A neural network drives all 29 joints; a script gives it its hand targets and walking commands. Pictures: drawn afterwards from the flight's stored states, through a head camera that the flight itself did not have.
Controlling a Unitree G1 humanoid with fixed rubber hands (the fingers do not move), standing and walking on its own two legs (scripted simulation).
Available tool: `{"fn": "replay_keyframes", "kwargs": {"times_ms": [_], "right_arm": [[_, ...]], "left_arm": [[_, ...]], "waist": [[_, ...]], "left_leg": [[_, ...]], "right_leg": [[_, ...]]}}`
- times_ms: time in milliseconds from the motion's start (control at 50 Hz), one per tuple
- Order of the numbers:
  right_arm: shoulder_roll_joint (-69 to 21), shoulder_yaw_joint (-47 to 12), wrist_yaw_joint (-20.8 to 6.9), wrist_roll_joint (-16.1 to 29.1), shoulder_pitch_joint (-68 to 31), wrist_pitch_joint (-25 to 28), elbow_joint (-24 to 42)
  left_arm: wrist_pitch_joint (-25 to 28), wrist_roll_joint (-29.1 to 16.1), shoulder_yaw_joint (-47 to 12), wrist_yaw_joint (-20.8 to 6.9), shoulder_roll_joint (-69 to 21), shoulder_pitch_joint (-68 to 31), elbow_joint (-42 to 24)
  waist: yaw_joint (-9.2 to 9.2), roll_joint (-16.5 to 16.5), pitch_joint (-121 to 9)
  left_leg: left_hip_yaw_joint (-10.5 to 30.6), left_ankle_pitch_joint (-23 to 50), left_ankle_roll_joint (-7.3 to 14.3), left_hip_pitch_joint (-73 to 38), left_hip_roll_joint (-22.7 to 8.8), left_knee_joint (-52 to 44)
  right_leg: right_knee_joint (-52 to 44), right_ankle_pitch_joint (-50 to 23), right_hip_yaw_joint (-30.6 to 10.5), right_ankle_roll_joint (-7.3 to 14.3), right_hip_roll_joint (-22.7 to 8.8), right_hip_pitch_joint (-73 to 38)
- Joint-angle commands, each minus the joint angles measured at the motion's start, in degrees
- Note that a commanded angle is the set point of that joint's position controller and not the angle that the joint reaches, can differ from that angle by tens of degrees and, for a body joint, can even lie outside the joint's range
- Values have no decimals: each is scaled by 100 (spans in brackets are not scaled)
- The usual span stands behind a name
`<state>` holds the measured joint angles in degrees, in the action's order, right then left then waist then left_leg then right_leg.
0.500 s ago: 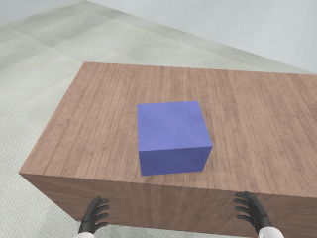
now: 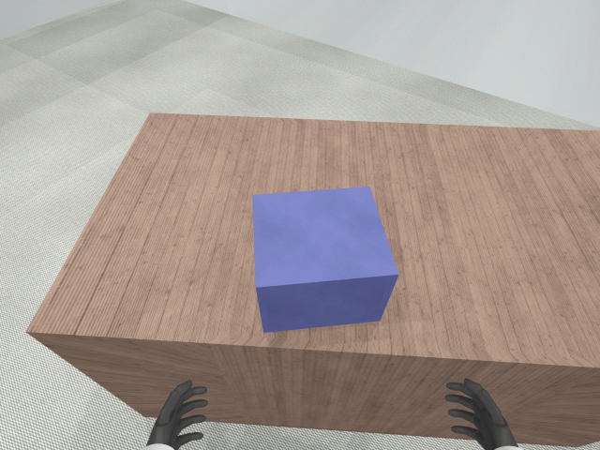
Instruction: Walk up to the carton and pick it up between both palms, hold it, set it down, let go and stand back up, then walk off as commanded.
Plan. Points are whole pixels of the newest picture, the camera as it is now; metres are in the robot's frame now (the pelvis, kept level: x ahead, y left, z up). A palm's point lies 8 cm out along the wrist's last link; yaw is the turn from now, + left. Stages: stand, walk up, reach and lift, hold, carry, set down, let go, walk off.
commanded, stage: set down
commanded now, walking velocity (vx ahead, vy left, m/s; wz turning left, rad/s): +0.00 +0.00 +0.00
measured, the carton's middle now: (317, 258) +0.44 +0.03 -0.06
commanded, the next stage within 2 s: let go in 0.34 s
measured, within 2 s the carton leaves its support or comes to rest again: neither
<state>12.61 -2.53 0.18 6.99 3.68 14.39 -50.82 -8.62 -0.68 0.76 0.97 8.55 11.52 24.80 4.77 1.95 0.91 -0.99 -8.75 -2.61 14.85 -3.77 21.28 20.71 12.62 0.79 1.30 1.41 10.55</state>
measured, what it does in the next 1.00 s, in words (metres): stands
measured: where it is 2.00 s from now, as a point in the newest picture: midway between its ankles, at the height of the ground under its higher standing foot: outside the picture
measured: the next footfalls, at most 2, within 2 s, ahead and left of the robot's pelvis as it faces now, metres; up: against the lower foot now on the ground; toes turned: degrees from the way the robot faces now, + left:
none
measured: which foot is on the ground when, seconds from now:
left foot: down 0.00-1.00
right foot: down 0.00-1.00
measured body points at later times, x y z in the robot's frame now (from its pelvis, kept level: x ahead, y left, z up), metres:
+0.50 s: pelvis +0.00 +0.00 +0.00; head +0.03 +0.02 +0.45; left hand +0.16 +0.22 -0.09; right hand +0.20 -0.22 -0.09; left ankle +0.02 +0.15 -0.75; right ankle -0.02 -0.11 -0.75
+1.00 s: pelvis +0.00 +0.01 +0.00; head +0.02 +0.02 +0.45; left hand +0.13 +0.26 -0.09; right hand +0.19 -0.23 -0.10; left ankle +0.02 +0.15 -0.75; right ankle -0.02 -0.11 -0.75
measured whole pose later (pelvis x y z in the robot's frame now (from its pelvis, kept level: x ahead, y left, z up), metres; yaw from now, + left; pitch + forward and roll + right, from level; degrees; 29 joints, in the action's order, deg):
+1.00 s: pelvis +0.00 +0.01 +0.00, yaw +0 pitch +1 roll -1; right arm 15.2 -1.9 0.9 3.6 4.5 4.2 -48.4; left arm -0.3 -0.7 4.2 0.0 11.5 16.8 27.3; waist 4.4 0.5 1.3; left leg -0.9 -10.7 -2.1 13.6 -3.8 23.8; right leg 20.7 13.2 0.9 1.0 1.4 8.1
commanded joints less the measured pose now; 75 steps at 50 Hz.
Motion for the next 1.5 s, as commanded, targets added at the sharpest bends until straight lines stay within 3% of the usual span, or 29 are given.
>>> {"fn": "replay_keyframes", "kwargs": {"times_ms": [0, 120, 300, 380, 820, 840, 860, 900, 920, 940, 980, 1000, 1040, 1060, 1120, 1160, 1180, 1240, 1260, 1280, 1320, 1380, 1400, 1420, 1440, 1460, 1480], "right_arm": [[423, 569, 62, -625, 305, 216, 564], [398, 578, 41, -570, 363, 242, 428], [468, 528, 34, -556, 350, 292, 441], [442, 564, 48, -553, 339, 234, 481], [439, 571, 1, -592, 300, 182, 611], [1502, 602, 105, -1127, 625, -372, 489], [1543, 684, 131, -1078, 477, -626, 662], [1338, 625, 143, -1013, 324, -881, 891], [1411, 636, 149, -949, 375, -942, 879], [1279, 598, 142, -962, 345, -989, 897], [1435, 651, 126, -938, 455, -994, 917], [1400, 608, 119, -988, 288, -1008, 949], [1563, 660, 124, -983, 295, -1017, 978], [1567, 650, 138, -975, 295, -1020, 992], [1497, 624, 120, -932, 425, -1048, 993], [1455, 620, 102, -933, 428, -1091, 983], [1598, 633, 106, -934, 351, -1061, 1014], [1547, 650, 118, -930, 373, -1081, 1039], [1538, 634, 117, -929, 371, -1096, 1021], [1520, 624, 103, -902, 339, -1105, 1022], [1481, 629, 102, -915, 339, -1112, 990], [1438, 608, 106, -897, 334, -1100, 1030], [1612, 619, 123, -931, 312, -1092, 976], [1582, 643, 134, -893, 321, -1092, 1000], [1624, 637, 116, -926, 213, -1103, 1032], [1580, 632, 127, -883, 301, -1095, 969], [1552, 634, 122, -898, 283, -1086, 1058]], "left_arm": [[121, 184, 48, -84, 1003, -157, -823], [164, 188, 19, -56, 973, -70, -827], [237, 197, 63, -69, 1072, -6, -792], [230, 113, -26, -83, 1063, -97, -874], [245, 113, -59, -26, 1076, -125, -874], [760, 273, 679, 37, 1763, 818, 230], [948, 231, 661, -33, 1789, 917, 285], [1050, 242, 672, -108, 1615, 620, 351], [1056, 242, 659, -135, 1553, 561, 363], [1033, 262, 685, -159, 1615, 477, 360], [1097, 216, 734, -193, 1587, 481, 336], [1115, 239, 730, -178, 1585, 525, 423], [1144, 201, 728, -200, 1566, 628, 490], [1135, 187, 754, -203, 1598, 766, 557], [1138, 212, 772, -219, 1616, 720, 619], [1143, 220, 796, -203, 1771, 797, 728], [1144, 204, 760, -208, 1663, 782, 764], [1215, 225, 781, -214, 1817, 950, 829], [1209, 233, 754, -201, 1765, 956, 844], [1198, 232, 787, -178, 1867, 916, 882], [1187, 243, 786, -166, 1867, 992, 918], [1207, 223, 789, -191, 1913, 869, 897], [1201, 228, 768, -197, 1778, 934, 921], [1220, 208, 760, -206, 1847, 879, 903], [1214, 238, 775, -200, 1779, 882, 922], [1221, 216, 788, -190, 1907, 1002, 973], [1227, 226, 772, -178, 1843, 901, 962]], "waist": [[-684, 13, -462], [-719, -133, -352], [-701, -46, -438], [-770, 7, -413], [-723, -60, -321], [-73, -246, -1003], [-247, -179, -1097], [-319, 116, -873], [-388, -45, -753], [-378, 74, -545], [-411, -92, -635], [-362, 86, -690], [-398, -83, -549], [-354, -323, -689], [-404, -428, -528], [-415, -215, -392], [-432, -383, -595], [-406, -353, -517], [-385, -584, -457], [-418, -347, -563], [-387, -522, -494], [-425, -186, -563], [-354, -442, -557], [-422, -304, -528], [-329, -559, -677], [-385, -552, -641], [-402, -343, -598]], "left_leg": [[-134, 646, 105, -1878, 504, 68], [-118, 791, 48, -1921, 516, 66], [-153, 893, 44, -2057, 538, 118], [-101, 762, 84, -2047, 531, 122], [-149, 592, 72, -1939, 539, 93], [378, 2237, 515, -907, -203, 653], [259, 1906, 534, -875, -175, 823], [233, 1185, 461, -420, -109, 728], [232, 736, 451, -498, -93, 651], [252, 467, 473, -496, -89, 547], [243, 521, 483, -547, -119, 511], [284, 622, 504, -646, -113, 545], [291, 685, 510, -623, -148, 521], [289, 690, 524, -643, -143, 524], [342, 527, 509, -614, -190, 506], [405, 552, 530, -675, -168, 467], [388, 557, 534, -794, -199, 490], [438, 637, 530, -748, -200, 460], [366, 569, 523, -685, -179, 437], [387, 495, 506, -605, -198, 449], [423, 568, 527, -639, -216, 466], [439, 687, 560, -691, -240, 466], [397, 691, 578, -728, -253, 493], [456, 693, 562, -707, -256, 458], [377, 716, 549, -768, -271, 453], [431, 671, 543, -826, -278, 427], [421, 778, 533, -819, -244, 461]], "right_leg": [[-658, -576, 68, -240, -124, 107], [-674, -660, 135, -240, -115, 205], [-671, -1000, 111, -283, -131, 120], [-674, -801, 100, -261, -105, 172], [-651, -567, 90, -226, -140, 151], [56, -1217, -32, -174, -494, -537], [-1, -1390, -144, -207, -536, -581], [33, -1325, -134, -233, -510, -688], [-96, -1092, -207, -191, -521, -457], [-205, -687, -210, -175, -533, -316], [-246, -591, -268, -135, -590, -295], [-182, -771, -232, -139, -544, -279], [-204, -585, -297, -155, -571, -236], [-168, -635, -243, -136, -558, -242], [-222, -244, -309, -149, -621, -187], [-232, -299, -290, -122, -591, -102], [-226, -409, -366, -124, -607, -124], [-258, -322, -282, -138, -622, -165], [-258, -321, -328, -115, -626, -173], [-248, -362, -362, -132, -657, -255], [-247, -457, -344, -99, -701, -221], [-127, -669, -343, -97, -716, -263], [-187, -620, -371, -102, -701, -250], [-194, -536, -347, -112, -710, -245], [-145, -535, -380, -70, -695, -250], [-217, -532, -367, -86, -716, -286], [-142, -696, -337, -67, -675, -180]]}}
